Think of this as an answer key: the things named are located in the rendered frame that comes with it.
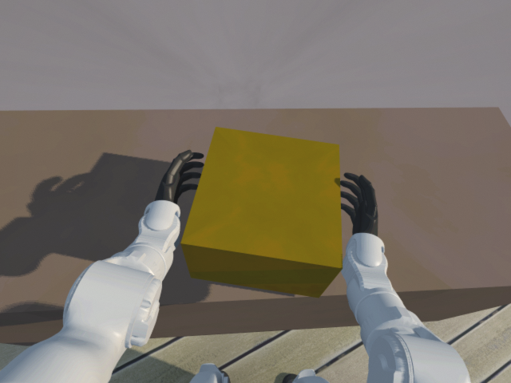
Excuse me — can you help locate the carton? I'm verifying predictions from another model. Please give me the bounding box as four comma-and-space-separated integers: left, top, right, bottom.
180, 127, 343, 298

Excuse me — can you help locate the robot left forearm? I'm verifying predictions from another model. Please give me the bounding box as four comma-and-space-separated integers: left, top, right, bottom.
63, 200, 180, 326

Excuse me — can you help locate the pedestal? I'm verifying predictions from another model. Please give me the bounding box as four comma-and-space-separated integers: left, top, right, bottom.
0, 107, 511, 346

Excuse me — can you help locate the robot shin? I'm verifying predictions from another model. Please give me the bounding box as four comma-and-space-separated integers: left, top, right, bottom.
294, 369, 316, 382
200, 363, 222, 374

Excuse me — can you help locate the left robot upper arm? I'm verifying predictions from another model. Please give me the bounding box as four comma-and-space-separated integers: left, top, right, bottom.
0, 260, 162, 383

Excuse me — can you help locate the robot right shin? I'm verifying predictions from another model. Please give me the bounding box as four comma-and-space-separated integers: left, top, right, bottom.
294, 369, 316, 382

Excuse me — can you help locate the right robot hand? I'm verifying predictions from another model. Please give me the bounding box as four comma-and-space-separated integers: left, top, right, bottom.
340, 173, 378, 237

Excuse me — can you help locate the right robot upper arm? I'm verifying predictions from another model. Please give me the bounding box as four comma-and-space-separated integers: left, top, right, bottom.
366, 333, 470, 383

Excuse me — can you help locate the robot left shin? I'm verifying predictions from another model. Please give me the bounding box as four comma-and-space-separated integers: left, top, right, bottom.
200, 363, 222, 374

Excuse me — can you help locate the robot right forearm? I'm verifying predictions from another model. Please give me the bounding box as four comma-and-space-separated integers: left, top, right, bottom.
341, 233, 471, 383

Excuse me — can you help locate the left robot hand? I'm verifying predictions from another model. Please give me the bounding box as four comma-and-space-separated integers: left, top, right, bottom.
155, 150, 204, 204

